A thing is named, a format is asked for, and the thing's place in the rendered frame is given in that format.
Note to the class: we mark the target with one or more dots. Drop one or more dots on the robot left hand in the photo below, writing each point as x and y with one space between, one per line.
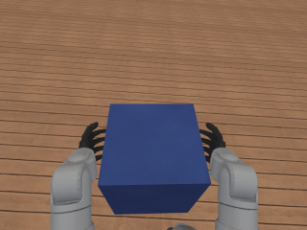
88 141

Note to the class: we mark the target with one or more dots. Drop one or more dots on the right robot shin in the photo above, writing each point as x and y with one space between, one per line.
180 223

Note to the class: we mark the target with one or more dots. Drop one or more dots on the left robot forearm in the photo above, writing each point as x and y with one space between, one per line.
71 192

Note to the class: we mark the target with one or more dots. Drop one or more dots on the carton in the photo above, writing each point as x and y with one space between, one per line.
153 160

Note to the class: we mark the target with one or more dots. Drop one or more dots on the right robot forearm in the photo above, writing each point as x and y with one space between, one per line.
237 191

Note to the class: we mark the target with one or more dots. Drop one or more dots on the robot right hand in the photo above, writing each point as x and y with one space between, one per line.
216 140

